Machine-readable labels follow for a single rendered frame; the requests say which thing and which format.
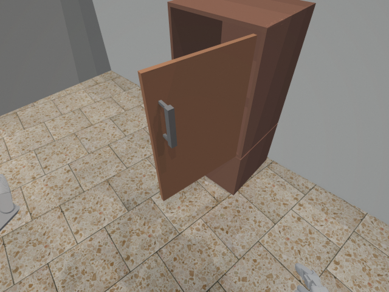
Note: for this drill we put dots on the left robot hand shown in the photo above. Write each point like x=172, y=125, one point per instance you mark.
x=7, y=208

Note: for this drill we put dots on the right robot hand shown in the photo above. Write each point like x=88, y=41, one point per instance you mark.
x=312, y=280

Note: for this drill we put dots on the cupboard door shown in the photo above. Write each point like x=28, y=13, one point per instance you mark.
x=208, y=91

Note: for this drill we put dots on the handle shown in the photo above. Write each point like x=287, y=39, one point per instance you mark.
x=170, y=124

